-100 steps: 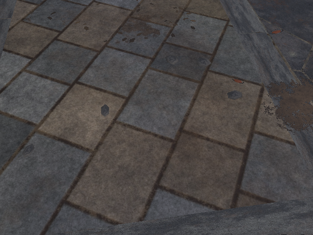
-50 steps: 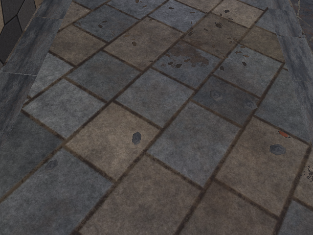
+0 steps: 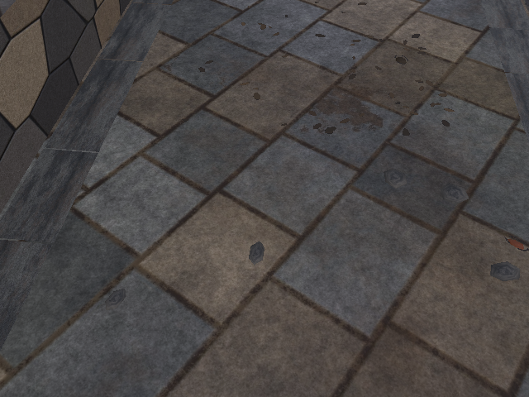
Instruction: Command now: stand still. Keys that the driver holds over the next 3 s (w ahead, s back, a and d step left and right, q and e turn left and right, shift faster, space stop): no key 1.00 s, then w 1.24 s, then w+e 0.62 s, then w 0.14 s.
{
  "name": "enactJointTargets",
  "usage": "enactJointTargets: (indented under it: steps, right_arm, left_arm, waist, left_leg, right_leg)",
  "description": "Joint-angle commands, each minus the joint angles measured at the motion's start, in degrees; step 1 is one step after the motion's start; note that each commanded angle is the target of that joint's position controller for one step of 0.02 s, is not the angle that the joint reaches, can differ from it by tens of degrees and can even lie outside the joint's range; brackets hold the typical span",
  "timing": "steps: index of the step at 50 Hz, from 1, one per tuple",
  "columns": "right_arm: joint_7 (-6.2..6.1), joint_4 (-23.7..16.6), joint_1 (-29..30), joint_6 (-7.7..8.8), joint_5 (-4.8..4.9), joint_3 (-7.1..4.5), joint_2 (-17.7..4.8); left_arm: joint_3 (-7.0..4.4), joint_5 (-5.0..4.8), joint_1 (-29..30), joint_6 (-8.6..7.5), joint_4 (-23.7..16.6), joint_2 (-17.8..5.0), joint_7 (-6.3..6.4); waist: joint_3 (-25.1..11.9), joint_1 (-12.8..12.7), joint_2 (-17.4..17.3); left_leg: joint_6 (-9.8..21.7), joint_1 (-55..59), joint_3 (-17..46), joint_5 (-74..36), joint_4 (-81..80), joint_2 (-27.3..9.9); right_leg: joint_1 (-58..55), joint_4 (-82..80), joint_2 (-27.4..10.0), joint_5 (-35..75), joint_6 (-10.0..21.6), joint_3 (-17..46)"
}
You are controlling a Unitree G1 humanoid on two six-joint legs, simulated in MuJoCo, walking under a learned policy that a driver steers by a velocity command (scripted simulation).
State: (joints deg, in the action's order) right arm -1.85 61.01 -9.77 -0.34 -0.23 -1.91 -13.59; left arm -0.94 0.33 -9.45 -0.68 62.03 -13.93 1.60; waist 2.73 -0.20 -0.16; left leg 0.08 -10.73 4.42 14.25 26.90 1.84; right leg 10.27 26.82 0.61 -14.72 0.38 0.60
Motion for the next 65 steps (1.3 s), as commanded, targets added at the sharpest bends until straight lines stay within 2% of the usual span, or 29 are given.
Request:
enactJointTargets:
  steps: [1,22,50,51,52,53,54,55,56,57,58,59,60,61,62,63,64,65]
  right_arm:
    - [-0.22,-1.32,-0.67,0.46,0.01,-0.94,-6.33]
    - [-0.58,0.80,-3.97,0.55,0.13,-0.10,-4.72]
    - [-1.05,1.46,-7.90,0.67,0.27,0.25,-2.83]
    - [-1.06,2.09,-9.08,0.63,0.22,0.47,-1.90]
    - [-1.14,2.23,-9.28,0.58,0.46,0.43,-1.77]
    - [-1.22,1.84,-8.90,0.69,0.72,0.22,-2.25]
    - [-1.17,0.95,-7.73,1.13,0.73,0.16,-2.38]
    - [-0.88,-0.19,-6.14,1.97,0.83,0.36,-1.47]
    - [-0.45,-1.12,-5.07,2.98,1.04,0.59,-0.54]
    - [0.00,-1.74,-3.94,3.84,1.31,0.38,-1.17]
    - [0.39,-2.18,-3.42,4.47,1.53,0.06,-1.72]
    - [0.72,-2.56,-3.76,5.01,1.83,0.01,-1.53]
    - [0.98,-2.77,-4.04,5.52,2.06,-0.11,-1.78]
    - [1.12,-2.37,-5.18,5.96,2.18,-0.34,-1.82]
    - [1.23,-0.77,-8.38,6.25,2.02,-0.60,-1.25]
    - [1.30,1.50,-12.79,6.14,1.70,-1.14,-1.35]
    - [1.34,3.07,-17.34,5.81,1.49,-1.62,-1.78]
    - [1.01,3.91,-24.20,5.71,1.36,-2.53,-4.78]
  left_arm:
    - [-0.87,-0.02,-0.84,-0.47,-1.54,-6.40,0.23]
    - [-0.25,-0.15,-5.51,-0.54,-0.74,-4.67,0.39]
    - [-0.35,-0.35,-9.36,-0.56,-0.90,-2.68,0.51]
    - [-0.20,-0.28,-10.41,-0.50,-0.31,-2.01,0.57]
    - [-0.53,-0.59,-10.73,-0.32,-0.17,-2.78,0.74]
    - [-1.16,-1.06,-10.85,-0.21,-0.42,-4.62,0.93]
    - [-1.59,-1.36,-11.79,-0.35,-0.66,-5.90,0.99]
    - [-2.16,-1.60,-13.81,-0.79,-0.58,-7.46,0.94]
    - [-2.90,-1.70,-14.79,-1.34,-0.65,-9.27,0.85]
    - [-3.20,-1.48,-14.41,-1.88,-1.16,-9.48,0.82]
    - [-3.18,-1.07,-13.52,-2.37,-1.90,-8.93,0.67]
    - [-3.19,-1.22,-12.15,-2.83,-2.70,-8.69,0.42]
    - [-3.15,-1.84,-10.49,-3.02,-3.61,-8.21,0.26]
    - [-3.15,-2.42,-8.51,-2.94,-4.39,-8.13,0.17]
    - [-3.25,-2.92,-6.82,-2.58,-4.96,-8.58,0.06]
    - [-3.29,-2.95,-7.37,-2.23,-5.11,-8.57,-0.04]
    - [-2.94,-2.77,-6.83,-2.30,-5.62,-7.53,-0.12]
    - [-1.80,-2.04,-5.31,-2.86,-6.65,-3.64,-0.62]
  waist:
    - [-1.32,0.02,0.14]
    - [-0.49,0.03,0.11]
    - [0.41,0.03,0.18]
    - [-1.00,0.08,0.55]
    - [-0.06,-0.10,1.36]
    - [1.48,-0.40,2.93]
    - [3.57,-1.07,4.67]
    - [4.85,-2.01,7.72]
    - [5.62,-2.38,10.44]
    - [6.95,-2.35,9.63]
    - [7.25,-1.93,8.51]
    - [7.09,-1.08,8.32]
    - [6.49,-0.19,7.54]
    - [5.39,1.17,7.01]
    - [3.86,3.03,6.31]
    - [2.25,4.14,5.21]
    - [1.30,5.69,2.84]
    - [-1.00,8.11,-7.42]
  left_leg:
    - [1.33,-0.23,1.54,-7.70,-4.13,-2.29]
    - [0.88,-1.27,0.65,-7.10,-3.80,-2.04]
    - [0.36,-1.92,0.04,-6.91,-3.39,-2.00]
    - [0.38,-1.25,-0.80,-2.00,-3.39,-1.30]
    - [0.70,-2.62,-2.27,5.39,-1.82,0.15]
    - [1.30,-5.40,-3.79,13.72,1.04,1.54]
    - [1.91,-9.55,-4.32,17.80,4.15,1.67]
    - [2.14,-13.61,-5.39,16.42,9.17,1.53]
    - [2.19,-15.54,-5.99,12.34,15.49,0.03]
    - [2.73,-17.41,-4.53,11.05,19.99,-2.22]
    - [3.31,-19.55,-3.49,13.37,23.59,-3.63]
    - [4.02,-20.63,-2.73,15.24,22.94,-5.02]
    - [4.56,-18.64,-2.79,14.99,18.05,-5.76]
    - [4.77,-12.63,-4.51,12.19,10.71,-4.93]
    - [4.39,-3.36,-7.86,5.30,3.19,-2.42]
    - [3.14,4.85,-9.94,-0.19,0.47,0.32]
    - [2.84,10.62,-8.00,-0.36,-0.85,-0.19]
    - [5.70,17.40,6.93,6.89,-7.99,-10.10]
  right_leg:
    - [1.14,-4.92,-2.32,5.03,1.08,2.11]
    - [2.00,-4.80,-1.84,4.80,1.48,2.03]
    - [2.40,-4.81,-1.70,5.28,2.03,2.24]
    - [1.87,-5.58,-1.35,-0.87,2.15,2.04]
    - [2.58,-6.26,-1.05,-10.45,2.84,2.44]
    - [3.88,-7.25,-1.98,-20.86,4.42,4.45]
    - [4.69,-9.79,-5.00,-29.13,6.59,8.95]
    - [3.62,-13.66,-10.05,-34.69,9.49,16.19]
    - [3.47,-17.47,-16.01,-36.45,12.73,24.28]
    - [4.61,-19.53,-19.34,-34.43,14.82,28.77]
    - [4.06,-20.00,-20.30,-31.18,15.23,29.55]
    - [3.09,-19.50,-20.34,-27.86,14.57,28.37]
    - [2.85,-18.79,-18.77,-23.76,12.74,24.57]
    - [4.68,-17.43,-15.60,-19.48,10.58,18.96]
    - [8.51,-14.74,-11.97,-16.28,9.10,13.25]
    - [12.03,-10.97,-9.25,-14.66,8.42,9.99]
    - [15.65,-5.17,-7.00,-12.00,7.34,7.26]
    - [22.28,12.30,-2.16,-7.62,4.28,0.88]
